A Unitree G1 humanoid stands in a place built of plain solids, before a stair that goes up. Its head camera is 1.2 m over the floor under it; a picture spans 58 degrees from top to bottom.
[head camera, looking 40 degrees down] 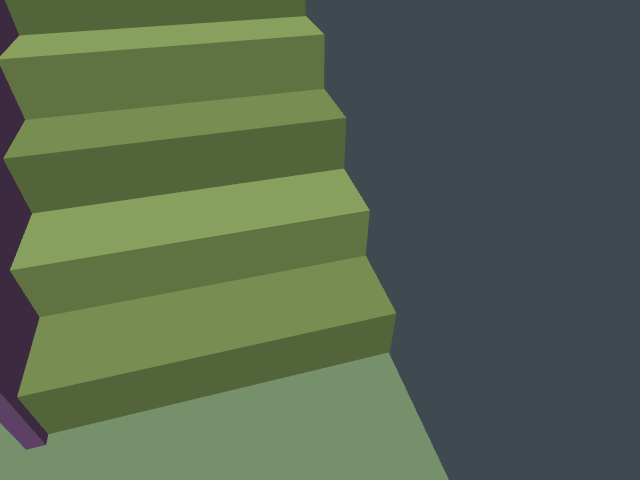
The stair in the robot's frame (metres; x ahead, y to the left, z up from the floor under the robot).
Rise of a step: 0.19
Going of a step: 0.27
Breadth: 1.03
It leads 15 degrees to the left of straight ahead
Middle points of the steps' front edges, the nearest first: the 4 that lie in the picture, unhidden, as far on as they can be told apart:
0.72 0.27 0.20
0.97 0.34 0.39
1.23 0.41 0.58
1.49 0.48 0.78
